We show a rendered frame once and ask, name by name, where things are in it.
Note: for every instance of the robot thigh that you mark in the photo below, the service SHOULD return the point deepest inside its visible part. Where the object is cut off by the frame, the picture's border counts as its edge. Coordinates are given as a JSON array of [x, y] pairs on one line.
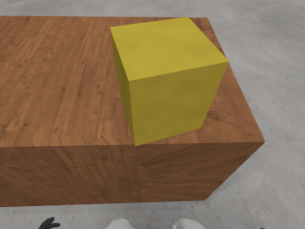
[[119, 224], [187, 224]]

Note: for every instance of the robot left thigh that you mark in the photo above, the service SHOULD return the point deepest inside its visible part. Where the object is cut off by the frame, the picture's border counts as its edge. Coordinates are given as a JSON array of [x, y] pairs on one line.
[[119, 224]]

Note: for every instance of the pedestal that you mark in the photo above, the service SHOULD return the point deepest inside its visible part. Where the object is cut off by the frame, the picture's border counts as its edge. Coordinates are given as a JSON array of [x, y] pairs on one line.
[[64, 135]]

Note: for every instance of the carton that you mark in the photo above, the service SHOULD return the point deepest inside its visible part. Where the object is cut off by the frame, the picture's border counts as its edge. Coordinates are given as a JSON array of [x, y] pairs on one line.
[[168, 72]]

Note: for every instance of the left robot hand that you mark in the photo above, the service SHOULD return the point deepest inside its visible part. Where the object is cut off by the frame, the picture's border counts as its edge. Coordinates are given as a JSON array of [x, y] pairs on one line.
[[47, 224]]

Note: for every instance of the robot right thigh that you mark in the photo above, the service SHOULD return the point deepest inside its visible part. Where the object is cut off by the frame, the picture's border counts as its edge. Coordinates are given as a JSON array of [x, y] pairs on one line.
[[187, 224]]

